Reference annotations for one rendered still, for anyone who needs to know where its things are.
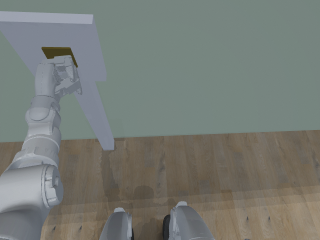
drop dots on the panel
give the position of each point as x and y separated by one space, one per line
28 32

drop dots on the left robot forearm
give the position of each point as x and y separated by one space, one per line
43 139

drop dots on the left robot upper arm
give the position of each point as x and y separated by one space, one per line
27 195

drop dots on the robot left thigh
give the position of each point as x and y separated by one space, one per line
117 227

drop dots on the left robot hand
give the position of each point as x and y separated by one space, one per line
47 78

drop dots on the button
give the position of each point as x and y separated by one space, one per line
51 52

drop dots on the right robot shin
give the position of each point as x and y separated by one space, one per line
172 235

